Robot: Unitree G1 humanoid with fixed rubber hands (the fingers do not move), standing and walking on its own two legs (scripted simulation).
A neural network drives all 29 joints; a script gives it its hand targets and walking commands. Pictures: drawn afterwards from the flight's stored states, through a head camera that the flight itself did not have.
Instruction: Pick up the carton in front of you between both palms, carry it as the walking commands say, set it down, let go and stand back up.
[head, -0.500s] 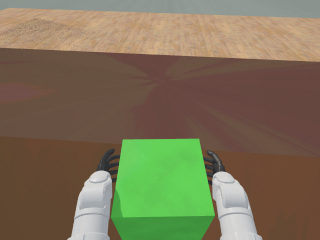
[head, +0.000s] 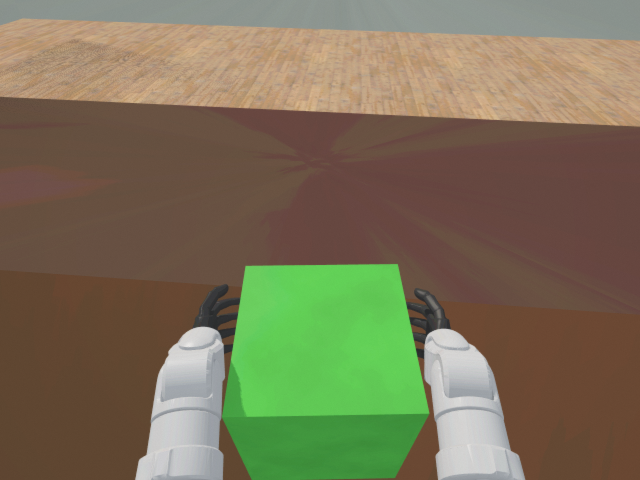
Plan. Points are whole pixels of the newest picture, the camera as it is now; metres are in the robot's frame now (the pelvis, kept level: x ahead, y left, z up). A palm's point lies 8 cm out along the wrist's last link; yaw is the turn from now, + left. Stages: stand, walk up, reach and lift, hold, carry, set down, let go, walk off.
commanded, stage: hold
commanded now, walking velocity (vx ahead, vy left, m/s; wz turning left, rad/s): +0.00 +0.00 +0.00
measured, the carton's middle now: (322, 375) +0.29 +0.00 -0.03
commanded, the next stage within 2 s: carry in 0.48 s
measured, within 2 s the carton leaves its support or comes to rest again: neither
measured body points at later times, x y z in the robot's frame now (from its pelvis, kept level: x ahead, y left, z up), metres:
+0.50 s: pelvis +0.01 +0.00 +0.00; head -0.03 +0.00 +0.45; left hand +0.31 +0.15 +0.04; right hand +0.31 -0.15 +0.04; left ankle +0.02 +0.13 -0.74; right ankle +0.02 -0.13 -0.74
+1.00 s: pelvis +0.16 +0.00 -0.01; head +0.14 +0.01 +0.44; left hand +0.42 +0.15 +0.08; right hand +0.41 -0.15 +0.08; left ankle +0.05 +0.11 -0.70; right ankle +0.14 -0.08 -0.74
